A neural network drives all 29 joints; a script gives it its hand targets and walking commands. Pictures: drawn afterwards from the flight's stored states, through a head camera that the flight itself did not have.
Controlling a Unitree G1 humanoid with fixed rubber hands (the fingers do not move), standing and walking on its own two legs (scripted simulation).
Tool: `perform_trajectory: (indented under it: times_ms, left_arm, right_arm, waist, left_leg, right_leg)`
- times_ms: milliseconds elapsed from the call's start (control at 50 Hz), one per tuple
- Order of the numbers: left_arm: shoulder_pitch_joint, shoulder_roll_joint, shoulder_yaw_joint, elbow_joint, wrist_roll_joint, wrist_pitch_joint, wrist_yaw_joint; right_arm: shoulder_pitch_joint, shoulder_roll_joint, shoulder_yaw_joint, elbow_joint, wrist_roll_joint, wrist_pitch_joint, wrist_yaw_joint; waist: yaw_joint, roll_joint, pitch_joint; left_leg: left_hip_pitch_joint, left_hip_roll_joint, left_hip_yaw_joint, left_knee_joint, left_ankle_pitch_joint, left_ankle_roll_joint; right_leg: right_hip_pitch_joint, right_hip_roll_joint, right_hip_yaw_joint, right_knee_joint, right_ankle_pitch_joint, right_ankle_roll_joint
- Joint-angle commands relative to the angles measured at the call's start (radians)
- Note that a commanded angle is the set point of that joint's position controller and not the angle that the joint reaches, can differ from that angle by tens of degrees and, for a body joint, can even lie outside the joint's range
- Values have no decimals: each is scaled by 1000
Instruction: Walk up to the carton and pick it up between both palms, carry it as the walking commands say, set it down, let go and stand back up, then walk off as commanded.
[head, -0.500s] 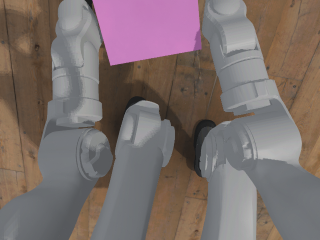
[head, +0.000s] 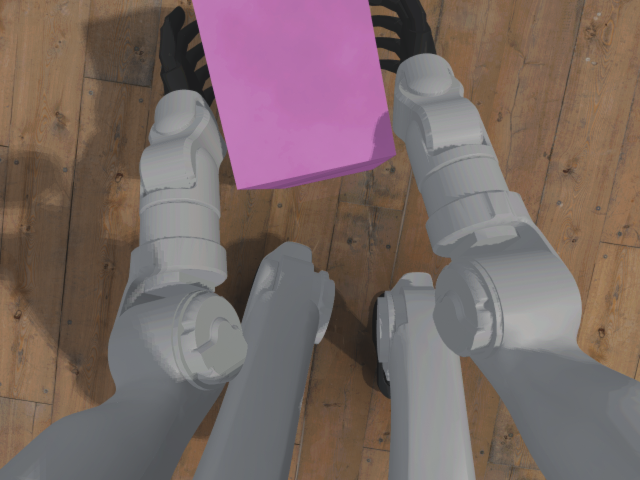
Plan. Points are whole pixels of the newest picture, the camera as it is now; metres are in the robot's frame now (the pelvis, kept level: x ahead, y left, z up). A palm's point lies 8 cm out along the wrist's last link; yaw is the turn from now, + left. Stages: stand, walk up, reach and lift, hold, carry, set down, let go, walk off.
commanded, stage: reach and lift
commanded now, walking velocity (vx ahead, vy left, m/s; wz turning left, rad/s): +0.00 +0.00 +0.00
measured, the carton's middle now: (298, 56) +0.55 +0.13 -0.19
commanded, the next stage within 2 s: none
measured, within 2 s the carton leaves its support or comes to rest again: neither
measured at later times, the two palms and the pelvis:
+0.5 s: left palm (179, 99) +0.45 +0.22 -0.09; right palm (427, 75) +0.52 +0.00 -0.09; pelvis -0.01 +0.00 +0.04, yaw +0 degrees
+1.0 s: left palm (136, 54) +0.45 +0.21 +0.03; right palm out of the picture +0.53 -0.01 +0.03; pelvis +0.04 -0.01 +0.10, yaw +1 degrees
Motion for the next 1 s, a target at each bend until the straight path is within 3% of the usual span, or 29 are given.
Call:
perform_trajectory:
  times_ms: [0,60,80,120,220,240,260,300,320,340,380,400,420,460,480,500,520,620,680,720,760,780,820,840,860,880,920,980]
  left_arm:
    - [-711,-882,-544,28,-82,-19,-272]
    - [-741,-848,-554,-22,-87,-26,-263]
    - [-748,-877,-594,-47,-114,-28,-265]
    - [-766,-882,-635,-129,-151,-35,-261]
    - [-693,-891,-724,-173,-187,5,-253]
    - [-684,-895,-762,-206,-210,15,-252]
    - [-712,-868,-770,-243,-210,28,-248]
    - [-722,-892,-860,-335,-266,49,-233]
    - [-738,-868,-869,-358,-274,59,-229]
    - [-773,-885,-883,-382,-292,64,-225]
    - [-807,-868,-836,-361,-269,71,-215]
    - [-796,-899,-826,-319,-262,75,-211]
    - [-772,-909,-790,-248,-236,77,-206]
    - [-737,-920,-712,-120,-175,77,-205]
    - [-730,-917,-670,-89,-139,75,-204]
    - [-710,-944,-657,-40,-123,76,-207]
    - [-683,-937,-592,16,-81,79,-210]
    - [-664,-1005,-525,81,-59,79,-247]
    - [-692,-993,-478,68,-36,71,-263]
    - [-656,-1023,-519,10,-41,58,-265]
    - [-619,-1020,-523,-8,-37,41,-256]
    - [-576,-998,-495,17,-18,36,-253]
    - [-498,-988,-482,14,9,15,-245]
    - [-483,-999,-500,0,5,7,-244]
    - [-418,-978,-465,32,36,-1,-242]
    - [-422,-984,-505,-19,12,-12,-242]
    - [-350,-971,-492,12,14,-23,-244]
    - [-241,-986,-514,26,-13,-40,-253]
  right_arm:
    - [-675,1016,302,-182,92,-81,164]
    - [-611,1039,305,-149,79,-68,162]
    - [-606,1037,330,-180,86,-70,157]
    - [-570,1108,392,-208,111,-58,149]
    - [-584,1149,529,-403,173,-28,133]
    - [-594,1148,579,-462,198,-20,131]
    - [-580,1127,575,-469,201,-5,130]
    - [-598,1113,663,-612,254,1,124]
    - [-604,1125,679,-615,274,12,126]
    - [-653,1114,678,-649,293,11,129]
    - [-675,1092,625,-574,280,20,136]
    - [-676,1083,593,-528,271,19,147]
    - [-695,1056,557,-489,253,13,156]
    - [-662,1023,443,-324,185,10,182]
    - [-660,1021,401,-265,165,8,197]
    - [-647,1010,361,-224,133,4,207]
    - [-636,1003,311,-177,95,7,213]
    - [-552,1029,178,-75,15,8,226]
    - [-506,1011,78,7,-36,3,225]
    - [-493,1033,114,-48,-22,-14,225]
    - [-485,1050,148,-75,5,-34,220]
    - [-474,1050,151,-70,3,-40,218]
    - [-421,1081,168,-76,6,-57,210]
    - [-386,1094,181,-79,3,-62,205]
    - [-366,1114,190,-82,-5,-69,201]
    - [-317,1139,218,-88,3,-70,197]
    - [-236,1164,233,-66,-18,-74,184]
    - [-168,1204,302,-118,-19,-86,164]
  waist:
    - [119,-9,-1398]
    - [107,-37,-1412]
    - [90,-26,-1479]
    - [97,-64,-1634]
    - [153,-29,-1930]
    - [153,-27,-2017]
    - [147,1,-2029]
    - [103,16,-2141]
    - [116,31,-2114]
    - [108,46,-2080]
    - [109,49,-1921]
    - [101,73,-1833]
    - [115,83,-1732]
    - [101,73,-1506]
    - [112,75,-1433]
    - [83,62,-1382]
    - [91,41,-1320]
    - [10,6,-1272]
    - [-13,36,-1172]
    - [-12,43,-1235]
    - [23,71,-1247]
    - [42,44,-1207]
    - [78,44,-1210]
    - [71,38,-1227]
    - [114,21,-1206]
    - [96,3,-1262]
    - [100,-43,-1241]
    - [98,-106,-1271]
  left_leg:
    - [681,-28,244,-170,296,69]
    - [707,-26,239,-183,298,68]
    - [740,-28,240,-172,338,59]
    - [803,-32,243,-169,387,59]
    - [924,-42,258,-169,488,49]
    - [966,-44,256,-169,522,47]
    - [987,-42,255,-172,527,44]
    - [1125,-45,246,-150,686,36]
    - [1135,-40,241,-156,666,38]
    - [1154,-35,229,-163,637,39]
    - [1111,-26,219,-189,502,44]
    - [1116,-25,209,-211,453,41]
    - [1094,-23,199,-236,379,42]
    - [1001,-21,188,-282,232,47]
    - [977,-21,187,-303,164,51]
    - [974,-25,181,-319,127,53]
    - [941,-28,194,-336,64,60]
    - [906,-38,218,-372,36,72]
    - [836,-32,225,-405,-14,72]
    - [881,-36,218,-420,81,71]
    - [896,-38,228,-423,170,66]
    - [867,-37,227,-426,203,70]
    - [867,-42,236,-434,261,70]
    - [886,-47,234,-438,292,70]
    - [856,-50,239,-436,302,75]
    - [902,-55,232,-444,354,75]
    - [893,-57,227,-450,388,76]
    - [921,-60,218,-466,483,77]
  right_leg:
    - [456,19,-130,-214,171,-46]
    - [474,23,-131,-226,168,-41]
    - [512,25,-130,-227,208,-41]
    - [623,33,-137,-227,270,-31]
    - [814,41,-127,-206,378,-22]
    - [878,41,-126,-202,413,-18]
    - [888,45,-130,-194,415,-18]
    - [940,57,-132,-188,511,-19]
    - [922,59,-128,-191,481,-21]
    - [889,61,-131,-193,440,-26]
    - [822,46,-120,-217,314,-38]
    - [766,42,-121,-231,257,-46]
    - [696,36,-125,-236,184,-52]
    - [583,25,-135,-267,72,-58]
    - [548,19,-132,-282,16,-60]
    - [527,18,-141,-302,-11,-61]
    - [522,12,-141,-328,-75,-60]
    - [573,12,-149,-416,-75,-61]
    - [549,5,-130,-459,-94,-75]
    - [595,6,-124,-469,2,-77]
    - [608,7,-103,-475,78,-80]
    - [600,6,-98,-479,103,-74]
    - [631,6,-85,-495,152,-67]
    - [648,6,-86,-508,186,-62]
    - [661,5,-74,-516,197,-54]
    - [706,9,-77,-527,256,-48]
    - [735,10,-72,-548,304,-38]
    - [813,6,-63,-572,423,-27]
